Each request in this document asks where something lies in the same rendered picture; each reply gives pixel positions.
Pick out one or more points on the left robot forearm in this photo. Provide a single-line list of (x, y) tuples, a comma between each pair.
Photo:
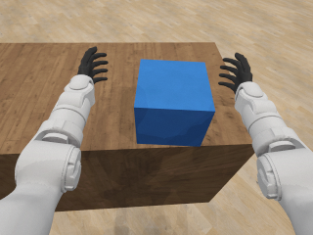
[(66, 122)]

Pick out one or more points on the pedestal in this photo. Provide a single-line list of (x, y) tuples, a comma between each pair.
[(116, 172)]

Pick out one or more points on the robot right upper arm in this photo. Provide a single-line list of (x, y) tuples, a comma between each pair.
[(287, 177)]

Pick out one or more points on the carton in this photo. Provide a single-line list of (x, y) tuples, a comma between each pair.
[(173, 103)]

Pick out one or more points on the right robot forearm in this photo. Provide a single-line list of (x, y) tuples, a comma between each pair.
[(263, 123)]

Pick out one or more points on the robot left upper arm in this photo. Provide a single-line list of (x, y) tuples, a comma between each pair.
[(46, 171)]

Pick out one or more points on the left robot hand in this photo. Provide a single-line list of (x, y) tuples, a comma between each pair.
[(87, 64)]

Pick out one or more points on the right robot hand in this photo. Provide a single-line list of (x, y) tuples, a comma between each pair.
[(242, 72)]

